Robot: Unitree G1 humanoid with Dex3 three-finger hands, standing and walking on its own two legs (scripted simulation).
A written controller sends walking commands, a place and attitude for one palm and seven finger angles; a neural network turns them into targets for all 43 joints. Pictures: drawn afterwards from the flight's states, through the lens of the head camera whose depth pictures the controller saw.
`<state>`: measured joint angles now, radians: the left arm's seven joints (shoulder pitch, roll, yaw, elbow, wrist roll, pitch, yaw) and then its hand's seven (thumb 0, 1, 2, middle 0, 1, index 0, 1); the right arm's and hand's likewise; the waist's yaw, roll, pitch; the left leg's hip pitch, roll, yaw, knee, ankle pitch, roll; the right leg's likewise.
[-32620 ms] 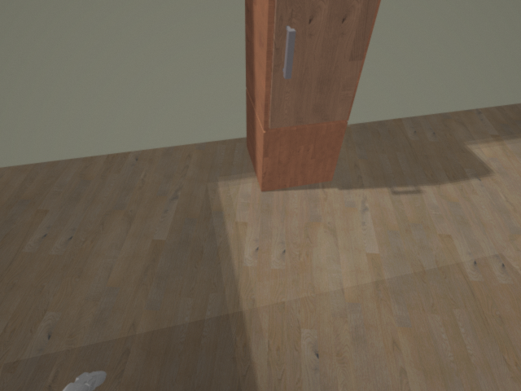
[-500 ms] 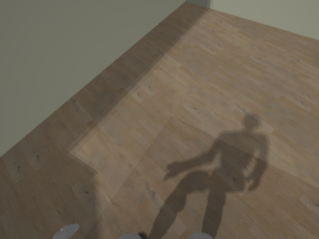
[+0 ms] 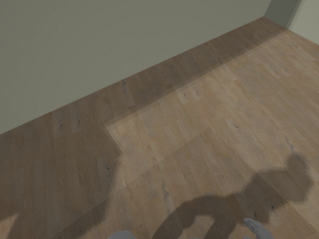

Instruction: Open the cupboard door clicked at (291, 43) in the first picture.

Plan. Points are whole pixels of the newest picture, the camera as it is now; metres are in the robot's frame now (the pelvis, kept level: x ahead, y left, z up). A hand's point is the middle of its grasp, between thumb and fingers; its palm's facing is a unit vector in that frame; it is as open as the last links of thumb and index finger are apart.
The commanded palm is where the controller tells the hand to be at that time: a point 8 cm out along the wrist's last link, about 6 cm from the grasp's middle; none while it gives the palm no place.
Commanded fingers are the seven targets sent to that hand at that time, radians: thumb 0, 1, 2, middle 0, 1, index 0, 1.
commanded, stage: turn to face it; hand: left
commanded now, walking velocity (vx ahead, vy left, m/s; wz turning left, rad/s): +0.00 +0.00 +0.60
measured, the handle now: out of the picture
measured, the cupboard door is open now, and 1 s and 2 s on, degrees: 46 46 46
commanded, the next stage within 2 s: none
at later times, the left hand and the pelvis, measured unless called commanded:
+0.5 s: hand out of the picture +0.04 +0.15 -0.13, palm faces +0.28 -0.92 -0.28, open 7.4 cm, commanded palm none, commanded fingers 0.00 0.90 0.90 -0.20 -0.30 -0.20 -0.30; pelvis +0.01 -0.06 +0.02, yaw +17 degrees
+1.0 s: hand out of the picture -0.01 +0.17 -0.14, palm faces +0.57 -0.77 -0.30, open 7.4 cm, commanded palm none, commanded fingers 0.00 0.90 0.90 -0.20 -0.30 -0.20 -0.30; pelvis +0.03 -0.08 +0.01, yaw +35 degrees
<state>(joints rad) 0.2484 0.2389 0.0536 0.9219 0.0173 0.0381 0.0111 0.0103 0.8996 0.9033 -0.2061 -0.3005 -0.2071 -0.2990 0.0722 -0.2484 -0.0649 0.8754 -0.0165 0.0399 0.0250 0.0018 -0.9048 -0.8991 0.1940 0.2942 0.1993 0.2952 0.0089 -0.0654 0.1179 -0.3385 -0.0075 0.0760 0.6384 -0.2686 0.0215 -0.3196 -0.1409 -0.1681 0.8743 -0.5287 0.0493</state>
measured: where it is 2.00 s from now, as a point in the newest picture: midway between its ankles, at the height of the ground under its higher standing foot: outside the picture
